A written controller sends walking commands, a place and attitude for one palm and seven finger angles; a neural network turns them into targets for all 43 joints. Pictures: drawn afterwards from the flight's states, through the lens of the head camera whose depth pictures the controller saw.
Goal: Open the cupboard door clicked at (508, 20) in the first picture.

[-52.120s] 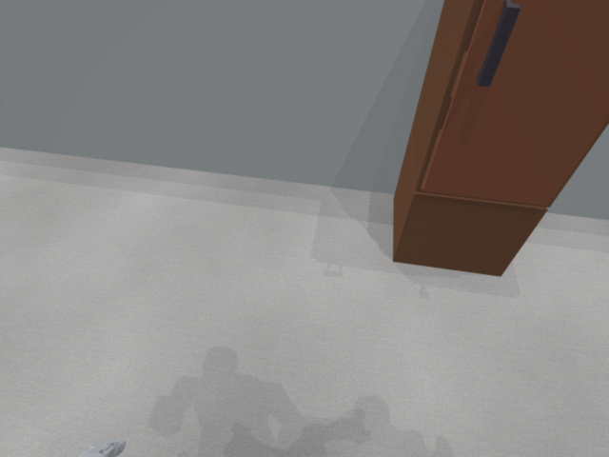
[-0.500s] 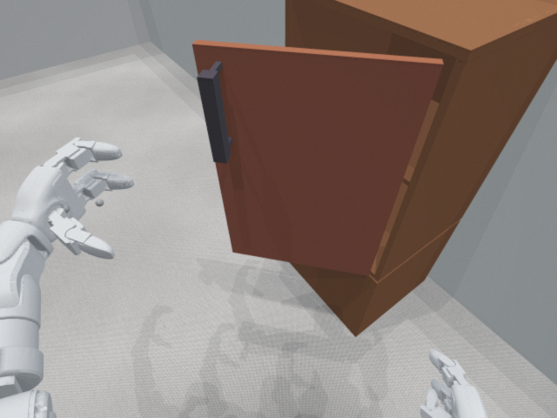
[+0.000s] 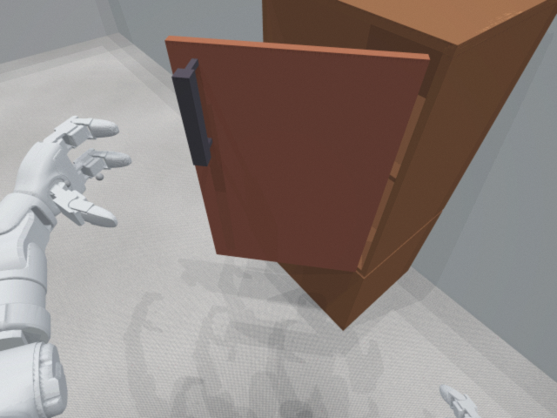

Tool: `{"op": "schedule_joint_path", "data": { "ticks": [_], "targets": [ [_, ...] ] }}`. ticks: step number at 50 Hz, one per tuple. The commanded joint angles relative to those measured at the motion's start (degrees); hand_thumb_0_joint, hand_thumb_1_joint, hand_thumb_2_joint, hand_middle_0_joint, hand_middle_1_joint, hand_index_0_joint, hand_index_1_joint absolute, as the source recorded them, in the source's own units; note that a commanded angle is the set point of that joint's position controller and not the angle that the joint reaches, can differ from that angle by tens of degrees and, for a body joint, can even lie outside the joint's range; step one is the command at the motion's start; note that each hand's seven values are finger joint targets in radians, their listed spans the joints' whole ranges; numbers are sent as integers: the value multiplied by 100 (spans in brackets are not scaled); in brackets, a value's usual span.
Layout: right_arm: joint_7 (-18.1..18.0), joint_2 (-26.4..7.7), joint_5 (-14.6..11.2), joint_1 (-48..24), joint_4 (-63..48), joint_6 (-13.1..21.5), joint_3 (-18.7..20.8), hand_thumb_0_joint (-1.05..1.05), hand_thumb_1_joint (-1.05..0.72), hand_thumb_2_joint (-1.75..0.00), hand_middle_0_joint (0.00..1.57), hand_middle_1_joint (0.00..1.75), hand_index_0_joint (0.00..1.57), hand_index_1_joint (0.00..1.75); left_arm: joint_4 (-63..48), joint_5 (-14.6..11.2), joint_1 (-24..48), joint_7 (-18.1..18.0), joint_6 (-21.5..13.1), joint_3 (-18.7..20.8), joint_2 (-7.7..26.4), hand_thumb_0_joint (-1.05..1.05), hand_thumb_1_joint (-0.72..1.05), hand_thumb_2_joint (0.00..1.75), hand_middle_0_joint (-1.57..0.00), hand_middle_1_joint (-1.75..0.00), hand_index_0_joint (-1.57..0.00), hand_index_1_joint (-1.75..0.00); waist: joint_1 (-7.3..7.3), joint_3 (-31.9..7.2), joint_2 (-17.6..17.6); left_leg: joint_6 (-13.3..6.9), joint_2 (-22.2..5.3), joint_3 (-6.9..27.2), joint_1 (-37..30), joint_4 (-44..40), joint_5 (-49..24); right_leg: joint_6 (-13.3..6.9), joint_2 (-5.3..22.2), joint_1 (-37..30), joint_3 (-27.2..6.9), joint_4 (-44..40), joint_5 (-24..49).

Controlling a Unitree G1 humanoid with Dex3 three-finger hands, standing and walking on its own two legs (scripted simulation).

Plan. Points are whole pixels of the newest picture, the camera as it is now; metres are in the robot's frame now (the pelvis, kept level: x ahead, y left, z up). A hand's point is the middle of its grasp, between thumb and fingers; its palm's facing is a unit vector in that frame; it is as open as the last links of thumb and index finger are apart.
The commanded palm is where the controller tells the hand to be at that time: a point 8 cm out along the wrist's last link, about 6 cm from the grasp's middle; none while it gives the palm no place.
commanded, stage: move the hooked fingers beside the handle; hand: left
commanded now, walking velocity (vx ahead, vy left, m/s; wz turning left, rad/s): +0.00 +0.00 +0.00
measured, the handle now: (197, 114) +0.56 +0.16 +0.15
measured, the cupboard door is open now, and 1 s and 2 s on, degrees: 42 42 42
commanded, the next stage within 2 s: none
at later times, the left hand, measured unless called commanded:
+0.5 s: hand (125, 146) +0.45 +0.24 +0.16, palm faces -0.08 -1.00 -0.02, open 14.0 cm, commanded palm +0.44 +0.30 +0.16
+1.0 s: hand (143, 122) +0.52 +0.24 +0.15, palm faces -0.08 -1.00 -0.01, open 14.0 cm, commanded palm +0.50 +0.29 +0.15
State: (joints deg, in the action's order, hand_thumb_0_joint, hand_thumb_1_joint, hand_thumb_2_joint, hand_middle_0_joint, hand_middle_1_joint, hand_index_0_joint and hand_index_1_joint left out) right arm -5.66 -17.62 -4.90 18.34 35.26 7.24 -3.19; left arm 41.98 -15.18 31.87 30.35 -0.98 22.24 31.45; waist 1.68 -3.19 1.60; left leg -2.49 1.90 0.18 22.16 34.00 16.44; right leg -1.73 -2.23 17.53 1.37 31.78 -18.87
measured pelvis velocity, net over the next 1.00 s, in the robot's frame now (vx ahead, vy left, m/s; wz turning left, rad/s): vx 0.01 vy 0.01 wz -0.05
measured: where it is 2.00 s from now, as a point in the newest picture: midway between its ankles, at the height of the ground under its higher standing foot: outside the picture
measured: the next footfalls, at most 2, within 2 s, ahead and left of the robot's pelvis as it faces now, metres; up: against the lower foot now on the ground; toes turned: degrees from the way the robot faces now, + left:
none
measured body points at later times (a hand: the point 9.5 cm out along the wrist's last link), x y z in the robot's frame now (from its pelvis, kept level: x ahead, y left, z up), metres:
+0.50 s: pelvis +0.00 +0.00 +0.00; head +0.05 +0.00 +0.44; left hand +0.45 +0.30 +0.17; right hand +0.05 -0.28 -0.11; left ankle +0.01 +0.09 -0.73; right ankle -0.03 -0.10 -0.73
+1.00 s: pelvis +0.01 +0.01 -0.01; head +0.10 +0.02 +0.43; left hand +0.52 +0.29 +0.16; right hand -0.05 -0.27 -0.11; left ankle +0.01 +0.09 -0.73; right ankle -0.03 -0.10 -0.73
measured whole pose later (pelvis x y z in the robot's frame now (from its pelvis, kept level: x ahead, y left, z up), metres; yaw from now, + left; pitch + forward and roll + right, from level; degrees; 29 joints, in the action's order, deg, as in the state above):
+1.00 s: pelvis +0.01 +0.01 -0.01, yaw -3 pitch +16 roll -2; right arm -4.3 -18.9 -2.4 27.8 37.6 -1.6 -2.2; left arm 75.5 -5.7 60.1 28.5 -10.3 25.4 45.3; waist 10.5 -4.5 1.6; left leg -2.9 0.0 -1.4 37.0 40.5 19.1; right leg -1.2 -4.0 32.0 -0.1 36.0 -19.6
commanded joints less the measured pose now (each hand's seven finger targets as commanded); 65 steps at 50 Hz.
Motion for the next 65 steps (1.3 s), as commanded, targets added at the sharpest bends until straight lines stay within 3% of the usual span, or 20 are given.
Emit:
{"op": "schedule_joint_path", "data": {
  "ticks": [1,9,13,14,16,19,21,25,28,31,37,39,42,44,48,49,50,52,57,65],
  "targets": [
    [-47,-863,23,-64,-708,224,363,0,-90,-90,20,30,20,30,-842,-53,2713,-61,-370,316,1728,0,-50,30,-30,-120,-30,-120,85,-1603,247,-4,-160,357,-1494,-222,-1701,-48,94,402,-51,-330,1787],
    [8,-893,71,157,-618,65,394,0,-90,-90,20,30,20,30,-488,22,3088,-184,-771,445,1942,0,-50,30,-30,-120,-30,-120,91,-2006,265,23,-212,351,-1718,-77,-2315,-52,95,310,-74,-225,2177],
    [22,-919,60,244,-562,-43,400,0,-90,-90,20,30,20,30,186,110,3202,-143,-668,341,1874,0,-50,30,-30,-120,-30,-120,177,-1578,204,-10,-205,302,-1311,-107,-1928,-16,86,535,-85,-258,2000],
    [12,-920,50,275,-541,-91,391,0,-90,-90,20,30,20,30,288,77,3403,-143,-679,246,1826,0,-50,30,-30,-120,-30,-120,258,-1440,-51,-41,-194,253,-1171,-93,-1858,-10,99,481,-81,-285,2029],
    [-8,-974,64,352,-491,-122,391,0,-90,-90,20,30,20,30,679,176,3688,-147,-697,435,2170,0,-50,30,-30,-120,-30,-120,273,-1368,-35,-53,-176,261,-924,-90,-1583,4,95,546,-121,-263,1894],
    [-26,-983,86,476,-411,-147,416,0,-90,-90,20,30,20,30,531,220,4396,-173,-997,173,2047,0,-50,30,-30,-120,-30,-120,426,-1667,170,-48,-201,282,-1146,-22,-1573,-3,111,684,-130,-239,1703],
    [-19,-993,119,531,-357,-140,416,0,-90,-90,20,30,20,30,459,293,4590,-184,-1199,206,2122,0,-50,30,-30,-120,-30,-120,440,-2048,628,-1,-213,356,-1474,48,-1738,-14,82,788,-150,-179,1737],
    [-15,-1051,142,719,-199,-200,437,0,-90,-90,20,30,20,30,984,242,4685,-144,-1298,359,2264,0,-50,30,-30,-120,-30,-120,483,-2224,260,-35,-223,347,-1345,125,-1768,19,47,734,-158,-149,1828],
    [-28,-1079,112,788,-119,-269,399,0,-90,-90,20,30,20,30,1663,369,4942,-116,-1088,30,2101,0,-50,30,-30,-120,-30,-120,641,-1623,313,-58,-203,305,-816,78,-1270,44,75,1047,-160,-189,1499],
    [-25,-1125,130,931,-99,-326,404,0,-90,-90,20,30,20,30,1959,564,5121,-245,-1051,84,2364,0,-50,30,-30,-120,-30,-120,684,-1556,389,-52,-215,348,-678,124,-1182,41,70,1254,-163,-163,1309],
    [7,-1184,234,1267,-94,-432,441,0,-90,-90,20,30,20,30,1817,645,5545,-338,-1410,559,2973,0,-50,30,-30,-120,-30,-120,657,-2588,446,-26,-240,360,-923,360,-1779,59,12,961,-211,46,1819],
    [-1,-1182,236,1351,-66,-489,438,0,-90,-90,20,30,20,30,1974,645,5730,-322,-1423,521,3006,0,-50,30,-30,-120,-30,-120,775,-2507,213,-65,-240,336,-747,422,-1806,73,-11,943,-186,69,1879],
    [9,-1206,231,1458,-47,-589,439,0,-90,-90,20,30,20,30,2400,851,5640,-294,-1286,593,3241,0,-50,30,-30,-120,-30,-120,751,-2276,429,-65,-229,310,-469,440,-1651,90,-11,1055,-221,60,1860],
    [29,-1170,248,1493,-137,-649,446,0,-90,-90,20,30,20,30,2310,880,5295,-261,-1281,487,3076,0,-50,30,-30,-120,-30,-120,633,-2498,803,-16,-230,293,-746,498,-2112,33,-27,1098,-159,154,2041],
    [75,-1162,280,1538,-173,-745,493,0,-90,-90,20,30,20,30,2078,785,5147,-126,-1265,373,2826,0,-50,30,-30,-120,-30,-120,679,-2520,718,0,-284,281,-896,562,-2296,69,-88,1256,-126,136,2154],
    [66,-1164,279,1582,-211,-765,503,0,-90,-90,20,30,20,30,1983,647,5022,-87,-1306,517,2886,0,-50,30,-30,-120,-30,-120,627,-2631,451,-17,-286,277,-925,578,-2536,47,-110,1055,-86,177,2348],
    [71,-1207,284,1565,-222,-797,523,0,-90,-90,20,30,20,30,1811,635,4971,-48,-1326,727,3139,0,-50,30,-30,-120,-30,-120,545,-2813,526,-1,-302,292,-1039,590,-2680,56,-119,1010,-110,201,2487],
    [101,-1166,278,1550,-239,-828,549,0,-90,-90,20,30,20,30,1507,523,4997,22,-1360,677,2937,0,-50,30,-30,-120,-30,-120,559,-2978,657,11,-319,311,-1333,626,-3021,57,-138,1033,-95,211,2659],
    [154,-1106,256,1459,-191,-882,547,0,-90,-90,20,30,20,30,1465,557,5075,-79,-1292,505,2707,0,-50,30,-30,-120,-30,-120,648,-2406,913,47,-363,369,-1349,609,-2898,37,-152,1491,-25,170,2234],
    [162,-1090,259,1346,-234,-880,539,0,-90,-90,20,30,20,30,1275,505,5121,-179,-1280,355,2441,0,-50,30,-30,-120,-30,-120,658,-2598,867,129,-407,487,-1647,698,-3316,32,-134,1588,14,249,2253]
  ]
}}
